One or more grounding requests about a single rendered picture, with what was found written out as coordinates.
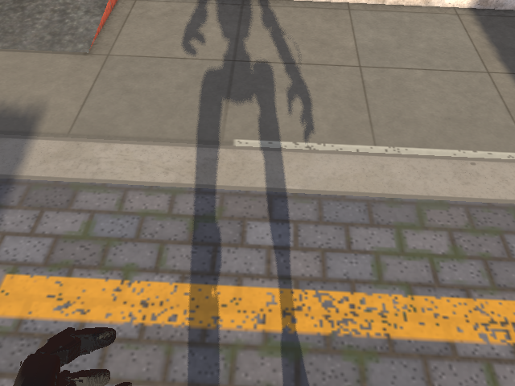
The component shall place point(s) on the left robot hand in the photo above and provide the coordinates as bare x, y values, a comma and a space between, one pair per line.
43, 367

